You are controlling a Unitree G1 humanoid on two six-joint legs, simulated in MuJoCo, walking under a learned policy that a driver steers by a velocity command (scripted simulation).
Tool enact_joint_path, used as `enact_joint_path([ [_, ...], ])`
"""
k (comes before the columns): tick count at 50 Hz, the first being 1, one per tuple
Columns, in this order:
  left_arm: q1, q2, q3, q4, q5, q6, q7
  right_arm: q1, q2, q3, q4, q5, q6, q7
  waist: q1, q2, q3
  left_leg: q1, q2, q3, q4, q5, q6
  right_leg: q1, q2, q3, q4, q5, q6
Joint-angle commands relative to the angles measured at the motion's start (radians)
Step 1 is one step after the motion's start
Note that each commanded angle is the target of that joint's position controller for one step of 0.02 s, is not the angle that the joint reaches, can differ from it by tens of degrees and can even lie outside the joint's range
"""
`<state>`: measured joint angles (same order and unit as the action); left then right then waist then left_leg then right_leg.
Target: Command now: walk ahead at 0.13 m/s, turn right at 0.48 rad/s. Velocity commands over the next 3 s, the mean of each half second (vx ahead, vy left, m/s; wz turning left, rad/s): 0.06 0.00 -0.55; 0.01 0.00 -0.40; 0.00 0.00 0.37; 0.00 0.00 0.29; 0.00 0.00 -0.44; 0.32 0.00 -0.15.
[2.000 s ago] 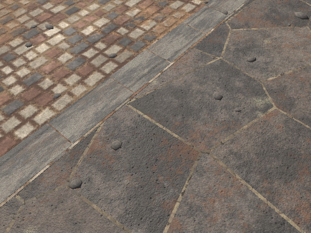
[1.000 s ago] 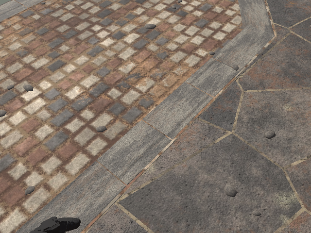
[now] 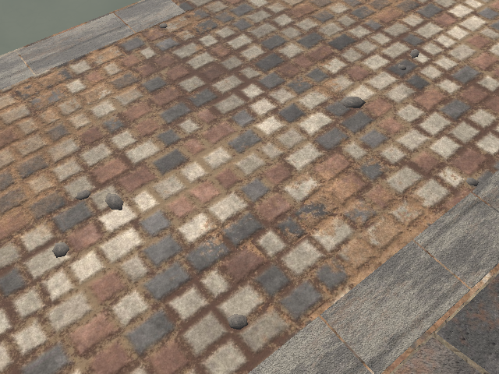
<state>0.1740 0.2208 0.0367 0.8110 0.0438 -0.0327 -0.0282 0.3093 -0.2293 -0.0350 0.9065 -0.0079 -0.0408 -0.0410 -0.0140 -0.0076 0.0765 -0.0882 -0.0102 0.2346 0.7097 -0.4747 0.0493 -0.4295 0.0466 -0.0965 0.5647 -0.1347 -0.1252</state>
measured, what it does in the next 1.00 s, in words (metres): steps on the spot, turning right: left foot, then right foot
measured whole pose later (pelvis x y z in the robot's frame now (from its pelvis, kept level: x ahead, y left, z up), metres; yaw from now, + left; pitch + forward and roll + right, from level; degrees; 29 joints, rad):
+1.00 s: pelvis +0.05 +0.04 +0.02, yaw -29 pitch -1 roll +0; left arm 0.14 0.23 0.02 0.80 0.02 0.05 0.00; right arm 0.27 -0.27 -0.03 0.82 -0.01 0.02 0.00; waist -0.05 0.03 0.06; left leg -0.22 0.04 0.07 0.52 -0.33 0.01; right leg -0.16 0.04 0.00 0.43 -0.24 -0.03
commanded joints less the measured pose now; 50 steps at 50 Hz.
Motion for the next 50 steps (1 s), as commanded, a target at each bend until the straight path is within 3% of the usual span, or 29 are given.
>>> enact_joint_path([
  [1,0.289,0.300,0.092,0.002,-0.052,0.002,0.024,0.081,-0.090,-0.018,-0.107,-0.004,0.011,0.008,0.077,-0.179,-0.420,-0.444,-0.085,-0.225,0.749,-0.174,-0.054,0.632,-0.430,0.638,-0.089,0.992,-0.345],
  [2,0.206,0.264,0.089,-0.030,-0.063,0.019,0.030,0.047,-0.111,-0.018,-0.106,-0.014,0.017,0.009,0.067,-0.055,-0.340,-0.483,-0.012,-0.288,0.750,-0.099,-0.056,0.525,-0.414,0.574,-0.151,0.740,-0.331],
  [3,0.128,0.196,0.069,-0.044,-0.058,0.034,0.036,-0.020,-0.121,-0.021,-0.118,-0.014,0.017,0.011,0.051,-0.002,-0.198,-0.504,0.017,-0.282,0.683,-0.033,-0.060,0.382,-0.361,0.515,-0.207,0.547,-0.287],
  [4,0.089,0.151,0.055,-0.045,-0.051,0.043,0.038,-0.059,-0.125,-0.025,-0.127,-0.018,0.021,0.009,0.025,0.035,-0.112,-0.496,0.040,-0.280,0.597,0.003,-0.069,0.281,-0.303,0.461,-0.245,0.455,-0.231],
  [5,0.075,0.138,0.052,-0.047,-0.051,0.046,0.041,-0.053,-0.123,-0.026,-0.132,-0.027,0.036,0.009,0.009,0.016,-0.095,-0.453,0.051,-0.280,0.526,0.034,-0.078,0.217,-0.257,0.417,-0.265,0.397,-0.196],
  [6,0.070,0.140,0.051,-0.046,-0.043,0.046,0.039,-0.034,-0.111,-0.023,-0.125,-0.032,0.054,0.009,0.000,-0.002,-0.108,-0.408,0.042,-0.270,0.492,0.055,-0.084,0.182,-0.225,0.388,-0.270,0.375,-0.173],
  [9,0.071,0.184,0.066,-0.049,-0.031,0.037,0.029,-0.016,-0.086,-0.018,-0.129,-0.021,0.075,0.009,-0.006,-0.031,-0.153,-0.380,0.028,-0.265,0.388,0.080,-0.098,0.169,-0.183,0.370,-0.267,0.330,-0.141],
  [14,0.081,0.205,0.078,-0.063,-0.027,0.060,0.031,-0.118,-0.109,-0.025,-0.167,-0.017,0.088,0.002,0.040,-0.095,-0.144,-0.427,0.027,-0.288,0.240,0.110,-0.111,0.184,-0.160,0.471,-0.314,-0.098,-0.104],
  [17,0.085,0.211,0.084,-0.068,-0.022,0.068,0.030,-0.151,-0.111,-0.025,-0.183,-0.012,0.082,-0.001,0.056,-0.106,-0.128,-0.423,0.013,-0.300,0.167,0.101,-0.105,0.196,-0.163,0.535,-0.316,-0.177,-0.097],
  [21,0.070,0.213,0.089,-0.075,-0.016,0.073,0.024,-0.138,-0.115,-0.021,-0.192,0.003,0.064,-0.007,0.054,-0.121,-0.135,-0.338,-0.026,-0.304,0.047,0.062,-0.076,0.203,-0.161,0.596,-0.284,-0.086,-0.088],
  [23,0.050,0.211,0.090,-0.079,-0.019,0.077,0.019,-0.089,-0.118,-0.019,-0.188,0.011,0.054,-0.010,0.033,-0.131,-0.139,-0.251,-0.050,-0.301,-0.068,0.052,-0.051,0.189,-0.153,0.628,-0.267,-0.015,-0.070],
  [25,0.011,0.203,0.088,-0.085,-0.036,0.081,0.020,0.001,-0.122,-0.021,-0.169,0.009,0.041,-0.019,-0.023,-0.111,-0.132,-0.078,-0.051,-0.294,-0.332,0.166,-0.024,0.108,-0.101,0.611,-0.229,-0.074,-0.004],
  [26,0.029,0.157,0.076,-0.094,-0.046,0.078,0.024,-0.003,-0.191,-0.036,-0.174,-0.006,0.036,-0.028,-0.004,0.008,-0.119,-0.006,0.092,-0.432,-0.479,0.118,0.010,0.016,-0.017,0.532,-0.127,-0.253,0.061],
  [27,0.049,0.113,0.067,-0.116,-0.059,0.071,0.029,-0.071,-0.294,-0.056,-0.212,-0.021,0.041,-0.029,0.023,0.229,-0.109,0.021,0.363,-0.735,-0.559,0.081,0.114,-0.145,0.157,0.284,0.119,-0.376,0.116],
  [28,0.042,0.202,0.087,-0.097,-0.012,0.068,0.034,-0.118,-0.274,-0.055,-0.220,-0.032,0.047,-0.021,0.025,0.163,-0.068,-0.116,0.415,-0.721,-0.523,0.258,0.189,-0.144,0.103,0.220,0.336,-0.412,0.130],
  [29,0.054,0.216,0.095,-0.084,-0.008,0.068,0.029,-0.144,-0.200,-0.034,-0.233,-0.025,0.045,-0.016,0.050,0.101,-0.068,-0.154,0.364,-0.633,-0.488,0.388,0.187,-0.090,0.074,0.228,0.442,-0.371,0.132],
  [30,0.084,0.204,0.095,-0.065,-0.009,0.075,0.023,-0.183,-0.161,-0.023,-0.237,-0.019,0.044,-0.011,0.076,0.081,-0.056,-0.165,0.291,-0.516,-0.461,0.466,0.153,-0.078,0.067,0.220,0.516,-0.315,0.136],
  [31,0.108,0.197,0.093,-0.055,-0.010,0.086,0.014,-0.201,-0.153,-0.020,-0.247,-0.016,0.043,-0.010,0.085,0.117,-0.070,-0.128,0.240,-0.439,-0.441,0.513,0.128,-0.090,0.065,0.207,0.578,-0.277,0.143],
  [32,0.122,0.192,0.090,-0.047,-0.014,0.094,0.004,-0.197,-0.150,-0.018,-0.254,-0.017,0.044,-0.011,0.076,0.151,-0.076,-0.093,0.219,-0.389,-0.420,0.596,0.125,-0.113,0.063,0.188,0.620,-0.272,0.155],
  [33,0.108,0.188,0.086,-0.051,-0.019,0.098,-0.002,-0.170,-0.151,-0.019,-0.252,-0.019,0.045,-0.009,0.058,0.148,-0.080,-0.057,0.212,-0.358,-0.404,0.656,0.127,-0.130,0.054,0.172,0.621,-0.269,0.168],
  [37,0.009,0.156,0.065,-0.088,-0.028,0.105,-0.009,-0.032,-0.180,-0.035,-0.212,-0.017,0.043,-0.005,-0.021,0.153,-0.094,0.103,0.249,-0.351,-0.357,0.791,0.158,-0.171,0.032,0.158,0.489,-0.294,0.196],
  [45,0.003,0.117,0.027,-0.085,-0.045,0.100,0.012,-0.053,-0.207,-0.045,-0.173,-0.016,0.048,0.030,-0.014,0.210,-0.119,0.003,0.252,-0.328,-0.283,0.844,0.158,0.151,0.020,0.073,0.032,-0.294,0.132],
  [46,0.037,0.099,0.019,-0.066,-0.042,0.093,0.018,-0.068,-0.193,-0.038,-0.164,-0.009,0.052,0.033,0.018,0.186,-0.117,-0.034,0.233,-0.319,-0.258,0.816,0.132,0.241,0.014,0.067,-0.142,-0.168,0.117],
  [47,0.061,0.096,0.011,-0.049,-0.028,0.081,0.027,-0.064,-0.164,-0.027,-0.152,-0.003,0.051,0.035,0.038,0.140,-0.119,-0.118,0.215,-0.315,-0.244,0.720,0.076,0.383,-0.026,0.110,-0.334,0.034,0.103],
  [48,0.086,0.143,0.010,-0.039,-0.003,0.064,0.039,-0.016,-0.092,-0.004,-0.156,-0.003,0.045,0.043,0.014,-0.007,-0.180,-0.231,0.166,-0.281,-0.188,0.472,0.009,0.560,-0.213,0.305,-0.376,0.109,0.082],
  [49,0.003,0.201,0.011,-0.051,-0.016,0.056,0.050,0.023,-0.033,0.015,-0.158,0.005,0.045,0.044,-0.037,-0.170,-0.127,-0.241,0.069,-0.221,-0.245,0.097,-0.030,0.433,-0.375,0.398,-0.301,0.415,-0.009],
  [50,-0.026,0.167,0.009,-0.044,-0.025,0.051,0.053,-0.015,-0.103,-0.001,-0.134,0.002,0.061,0.036,-0.001,-0.154,-0.118,-0.137,0.078,-0.243,-0.198,0.020,-0.031,0.346,-0.343,0.327,-0.254,0.365,-0.053],
])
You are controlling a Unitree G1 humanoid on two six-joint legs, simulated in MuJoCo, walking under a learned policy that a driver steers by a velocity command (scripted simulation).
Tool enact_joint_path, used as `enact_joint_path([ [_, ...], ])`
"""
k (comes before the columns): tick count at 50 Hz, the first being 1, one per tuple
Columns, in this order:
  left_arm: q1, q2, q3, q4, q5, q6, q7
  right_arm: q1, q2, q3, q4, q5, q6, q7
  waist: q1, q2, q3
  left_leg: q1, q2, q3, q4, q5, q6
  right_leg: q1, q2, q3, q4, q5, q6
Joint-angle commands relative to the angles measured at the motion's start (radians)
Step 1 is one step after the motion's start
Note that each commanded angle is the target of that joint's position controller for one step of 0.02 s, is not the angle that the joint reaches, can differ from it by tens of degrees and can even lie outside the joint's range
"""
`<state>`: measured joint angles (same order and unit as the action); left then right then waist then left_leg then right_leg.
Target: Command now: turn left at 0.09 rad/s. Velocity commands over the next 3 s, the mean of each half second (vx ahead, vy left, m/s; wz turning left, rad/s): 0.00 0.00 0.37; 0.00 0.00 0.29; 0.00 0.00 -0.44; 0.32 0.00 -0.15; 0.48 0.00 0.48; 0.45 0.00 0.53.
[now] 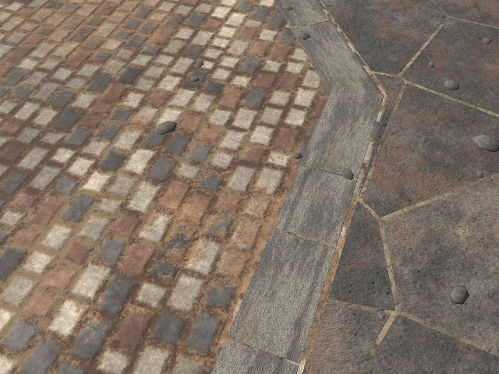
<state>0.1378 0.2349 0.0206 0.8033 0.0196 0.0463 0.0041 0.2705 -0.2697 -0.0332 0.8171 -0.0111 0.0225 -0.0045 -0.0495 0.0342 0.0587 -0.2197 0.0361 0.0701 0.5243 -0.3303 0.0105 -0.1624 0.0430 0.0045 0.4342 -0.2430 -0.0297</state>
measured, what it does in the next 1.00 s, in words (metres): steps on the spot, turning left: left foot, then right foot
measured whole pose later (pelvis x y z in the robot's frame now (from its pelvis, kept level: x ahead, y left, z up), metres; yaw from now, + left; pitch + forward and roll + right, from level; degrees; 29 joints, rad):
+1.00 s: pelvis -0.02 +0.02 +0.00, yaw +22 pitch +0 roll +0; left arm 0.21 0.25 0.01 0.87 0.01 0.03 0.01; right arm 0.19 -0.25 -0.01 0.82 -0.02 0.03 -0.03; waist 0.00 0.03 0.04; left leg -0.21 -0.10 -0.10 0.47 -0.26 0.05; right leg -0.21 0.05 0.06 0.45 -0.23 -0.03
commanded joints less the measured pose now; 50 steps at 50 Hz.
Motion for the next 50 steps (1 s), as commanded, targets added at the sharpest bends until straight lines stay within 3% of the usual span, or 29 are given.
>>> enact_joint_path([
  [1,-0.026,0.139,0.018,-0.038,0.001,-0.034,0.022,-0.007,-0.094,-0.013,-0.046,0.009,0.003,0.001,0.027,-0.186,-0.064,-0.034,0.000,-0.074,-0.016,-0.073,0.010,0.080,-0.299,0.187,-0.118,0.444,-0.134],
  [3,-0.015,0.168,0.025,-0.023,-0.003,-0.035,0.037,-0.032,-0.124,-0.028,-0.041,0.009,0.005,0.006,0.046,-0.220,-0.048,-0.090,-0.030,-0.063,0.045,-0.026,0.006,0.116,-0.266,0.139,-0.104,0.491,-0.114],
  [4,0.007,0.177,0.029,-0.015,-0.009,-0.034,0.042,-0.014,-0.122,-0.031,-0.035,0.007,0.007,0.008,0.054,-0.230,-0.062,-0.120,-0.041,-0.061,0.122,-0.082,0.003,0.141,-0.277,0.131,-0.086,0.574,-0.132],
  [6,0.042,0.174,0.035,-0.009,-0.010,-0.027,0.044,0.013,-0.103,-0.037,-0.020,0.006,0.017,0.005,0.070,-0.180,-0.069,-0.185,-0.050,-0.067,0.342,-0.206,-0.007,0.140,-0.330,0.133,-0.077,0.654,-0.193],
  [8,0.025,0.160,0.036,-0.011,-0.004,-0.020,0.046,0.018,-0.085,-0.042,-0.019,0.002,0.029,0.004,0.055,-0.140,-0.045,-0.214,-0.036,-0.078,0.454,-0.216,-0.016,0.087,-0.342,0.107,-0.101,0.559,-0.214],
  [12,-0.017,0.149,0.039,-0.017,0.007,-0.020,0.043,-0.012,-0.065,-0.040,-0.038,0.000,0.040,0.019,0.052,-0.169,-0.034,-0.182,-0.022,-0.045,0.342,-0.158,-0.022,0.049,-0.314,0.045,-0.097,0.408,-0.190],
  [15,-0.015,0.182,0.053,-0.013,0.009,-0.024,0.032,-0.020,-0.071,-0.041,-0.060,0.008,0.039,0.030,0.056,-0.190,-0.074,-0.109,-0.026,-0.019,0.227,-0.132,-0.004,0.051,-0.336,0.038,-0.055,0.422,-0.179],
  [17,-0.032,0.199,0.062,-0.015,0.005,-0.021,0.027,0.010,-0.071,-0.043,-0.061,0.008,0.033,0.034,0.029,-0.177,-0.090,-0.026,-0.040,0.010,0.097,-0.049,0.020,0.018,-0.334,0.012,0.005,0.368,-0.141],
  [18,-0.034,0.199,0.064,-0.013,0.002,-0.018,0.025,0.035,-0.074,-0.044,-0.055,0.004,0.024,0.033,0.007,-0.142,-0.092,0.050,-0.054,0.007,-0.024,0.058,0.035,-0.036,-0.312,-0.022,0.069,0.264,-0.095],
  [19,0.004,0.176,0.062,-0.005,0.006,-0.015,0.020,0.046,-0.125,-0.056,-0.056,-0.011,0.010,0.025,0.004,0.008,-0.079,0.115,0.011,-0.149,-0.182,0.132,0.060,-0.134,-0.249,-0.091,0.229,0.068,-0.023],
  [20,-0.001,0.094,0.040,-0.064,0.008,-0.007,0.017,0.048,-0.291,-0.091,-0.086,-0.014,-0.003,0.018,0.029,0.302,-0.060,0.170,0.317,-0.588,-0.255,0.445,0.173,-0.395,-0.052,-0.169,0.468,-0.368,0.059],
  [21,-0.082,0.124,0.041,-0.078,0.012,0.006,0.032,0.125,-0.294,-0.100,-0.063,-0.009,0.000,0.018,-0.038,0.196,-0.074,0.110,0.349,-0.613,-0.260,0.497,0.283,-0.398,-0.027,-0.009,0.610,-0.420,0.049],
  [22,-0.070,0.137,0.045,-0.070,-0.001,0.011,0.032,0.085,-0.243,-0.088,-0.065,-0.005,0.004,0.012,0.001,0.109,-0.038,0.083,0.296,-0.526,-0.250,0.417,0.287,-0.410,-0.054,0.026,0.669,-0.338,0.043],
  [23,-0.048,0.147,0.049,-0.051,-0.011,0.005,0.026,0.006,-0.197,-0.076,-0.080,0.003,0.011,0.006,0.035,0.062,-0.007,0.057,0.224,-0.447,-0.255,0.330,0.247,-0.403,-0.073,0.041,0.656,-0.237,0.037],
  [24,-0.031,0.159,0.054,-0.041,-0.005,-0.003,0.022,-0.053,-0.173,-0.068,-0.098,0.006,0.015,0.003,0.055,0.067,-0.010,0.072,0.170,-0.407,-0.254,0.301,0.210,-0.404,-0.076,0.040,0.635,-0.175,0.037],
  [25,-0.004,0.166,0.056,-0.026,0.009,-0.004,0.016,-0.070,-0.157,-0.064,-0.108,0.009,0.015,0.000,0.056,0.082,-0.033,0.090,0.140,-0.376,-0.245,0.361,0.203,-0.390,-0.068,0.029,0.648,-0.135,0.044],
  [26,0.013,0.164,0.057,-0.019,0.013,-0.004,0.011,-0.058,-0.153,-0.061,-0.108,0.011,0.013,0.002,0.055,0.069,-0.064,0.111,0.131,-0.366,-0.236,0.407,0.203,-0.380,-0.059,0.028,0.661,-0.118,0.051],
  [28,0.016,0.151,0.055,-0.024,0.006,-0.001,0.007,-0.024,-0.166,-0.066,-0.101,0.012,0.007,0.005,0.047,0.043,-0.081,0.143,0.130,-0.375,-0.227,0.430,0.205,-0.392,-0.055,0.034,0.645,-0.105,0.064],
  [36,-0.033,0.154,0.052,-0.060,0.001,0.000,0.021,0.025,-0.196,-0.077,-0.100,-0.003,0.011,0.000,0.009,0.074,-0.064,0.150,0.121,-0.503,-0.215,0.309,0.227,-0.409,-0.036,0.059,0.463,-0.135,0.081],
  [42,0.020,0.120,0.032,-0.029,-0.011,-0.005,0.021,-0.035,-0.119,-0.034,-0.089,-0.023,0.003,-0.007,0.022,0.071,-0.105,0.044,0.113,-0.435,-0.200,0.392,0.200,-0.156,-0.039,0.022,0.280,-0.143,0.041],
  [44,0.056,0.099,0.022,-0.001,-0.014,-0.006,0.021,-0.054,-0.102,-0.015,-0.067,-0.020,0.002,-0.015,0.044,0.062,-0.097,0.003,0.105,-0.418,-0.192,0.352,0.172,-0.024,-0.032,0.012,0.105,-0.077,0.023],
  [45,0.080,0.091,0.017,0.013,-0.012,-0.012,0.022,-0.064,-0.106,-0.010,-0.058,-0.013,0.002,-0.019,0.068,0.045,-0.083,-0.035,0.094,-0.401,-0.174,0.320,0.143,0.062,-0.028,0.017,-0.046,0.030,0.011],
  [46,0.061,0.119,0.018,0.008,-0.003,-0.023,0.027,-0.040,-0.109,-0.008,-0.048,-0.016,-0.003,-0.022,0.054,0.004,-0.072,-0.065,0.073,-0.389,-0.155,0.278,0.100,0.110,-0.068,0.101,-0.119,0.104,-0.001],
  [47,0.059,0.194,0.027,-0.006,0.012,-0.037,0.030,-0.014,-0.105,-0.008,-0.054,-0.017,-0.008,-0.022,0.029,-0.118,-0.085,-0.076,0.005,-0.313,-0.048,0.195,0.066,0.121,-0.219,0.290,-0.164,0.205,-0.032],
  [48,0.008,0.245,0.034,-0.005,-0.003,-0.040,0.019,-0.001,-0.112,-0.013,-0.048,-0.003,-0.001,-0.025,-0.011,-0.181,-0.057,-0.053,-0.095,-0.208,-0.064,0.043,0.042,0.009,-0.301,0.380,-0.145,0.342,-0.128],
  [49,0.003,0.213,0.032,-0.004,-0.008,-0.042,0.007,-0.015,-0.124,-0.012,-0.032,-0.011,0.003,-0.033,0.006,-0.187,-0.052,-0.005,-0.084,-0.181,-0.057,0.019,0.033,-0.028,-0.302,0.406,-0.144,0.332,-0.155],
  [50,0.007,0.206,0.032,-0.002,-0.010,-0.043,0.000,-0.043,-0.128,-0.015,-0.030,-0.010,0.001,-0.036,0.019,-0.203,-0.044,0.001,-0.094,-0.168,-0.043,0.031,0.031,-0.034,-0.267,0.395,-0.136,0.319,-0.141],
])
Next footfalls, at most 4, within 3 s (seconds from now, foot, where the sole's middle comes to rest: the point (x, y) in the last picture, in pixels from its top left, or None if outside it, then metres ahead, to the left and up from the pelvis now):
0.38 left None -0.02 0.11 -0.78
0.94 right None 0.06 -0.06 -0.78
1.22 left None -0.04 0.12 -0.78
1.64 right None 0.00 -0.09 -0.78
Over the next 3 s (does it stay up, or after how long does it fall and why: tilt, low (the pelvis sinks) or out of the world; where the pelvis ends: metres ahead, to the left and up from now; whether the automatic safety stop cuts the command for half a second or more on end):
stays up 0.65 0.08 0.01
